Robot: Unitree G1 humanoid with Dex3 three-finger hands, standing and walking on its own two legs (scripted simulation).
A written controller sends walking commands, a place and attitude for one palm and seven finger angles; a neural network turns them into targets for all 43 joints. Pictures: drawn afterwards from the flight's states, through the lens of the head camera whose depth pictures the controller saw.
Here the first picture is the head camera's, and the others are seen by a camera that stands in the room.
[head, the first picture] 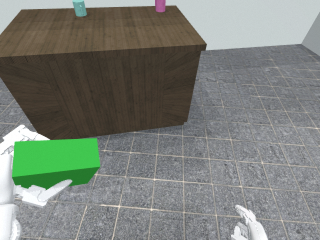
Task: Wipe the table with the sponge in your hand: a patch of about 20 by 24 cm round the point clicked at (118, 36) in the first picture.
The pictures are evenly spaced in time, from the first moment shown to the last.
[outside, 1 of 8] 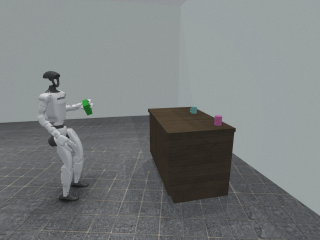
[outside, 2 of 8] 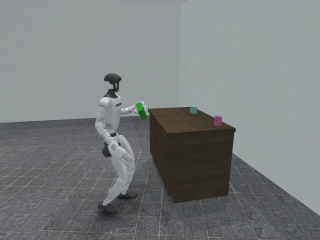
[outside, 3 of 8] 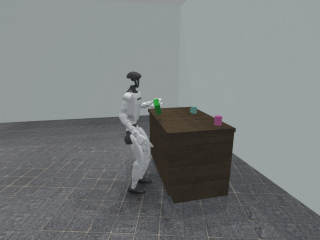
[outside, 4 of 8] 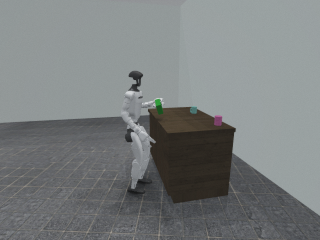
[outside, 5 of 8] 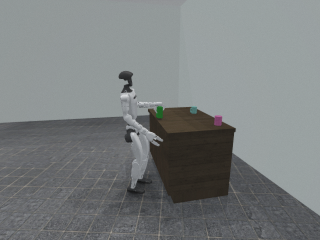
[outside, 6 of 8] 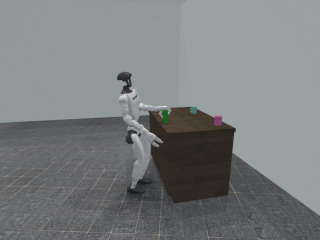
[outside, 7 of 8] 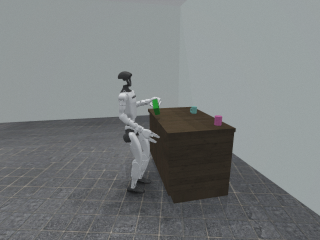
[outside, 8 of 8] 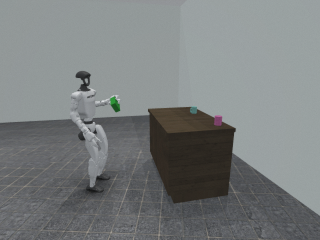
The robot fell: no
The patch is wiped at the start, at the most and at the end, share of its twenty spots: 0.00 1.00 1.00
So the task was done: yes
